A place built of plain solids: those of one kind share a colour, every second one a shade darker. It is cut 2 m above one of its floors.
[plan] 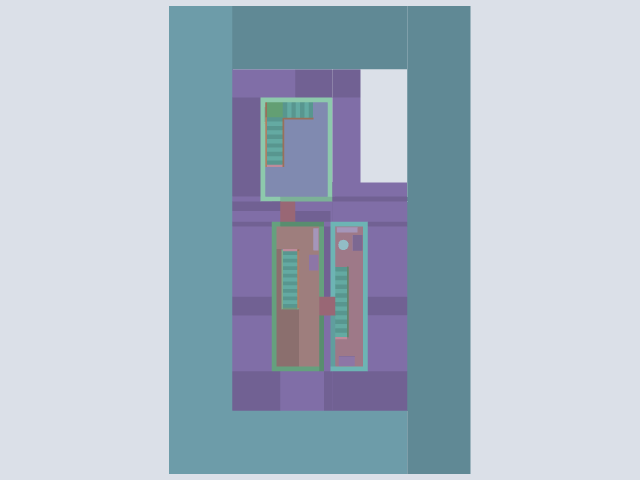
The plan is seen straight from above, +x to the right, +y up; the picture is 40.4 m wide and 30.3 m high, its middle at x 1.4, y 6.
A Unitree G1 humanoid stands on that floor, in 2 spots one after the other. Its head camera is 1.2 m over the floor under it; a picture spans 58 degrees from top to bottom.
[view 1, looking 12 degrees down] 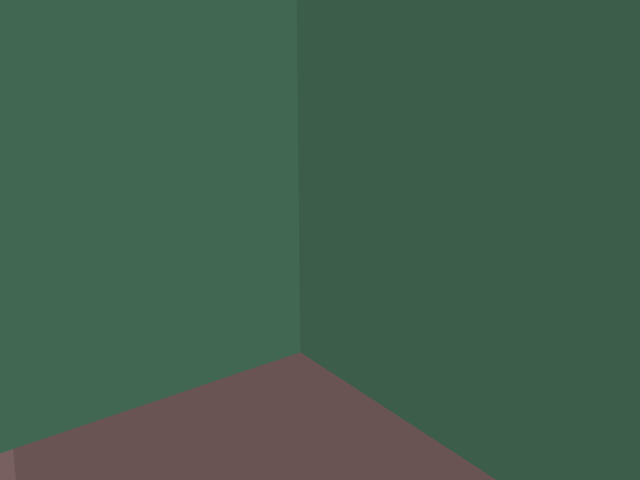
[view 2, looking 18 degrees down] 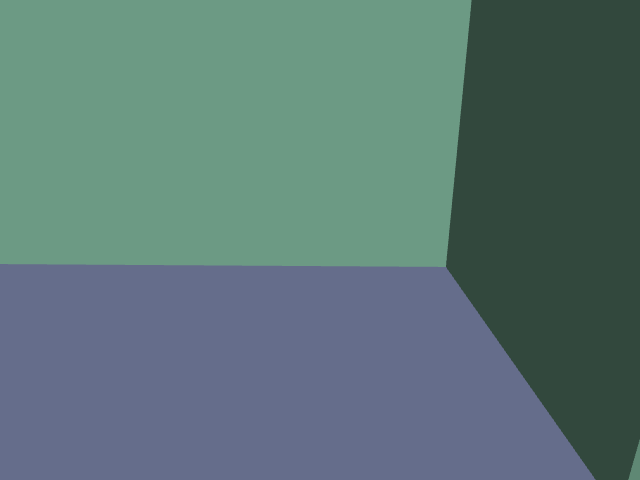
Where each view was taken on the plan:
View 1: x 0.00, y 0.00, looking -127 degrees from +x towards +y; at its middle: wall_kitchen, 2.30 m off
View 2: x -1.17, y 9.63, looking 1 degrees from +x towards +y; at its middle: wall_jamb_stair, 3.21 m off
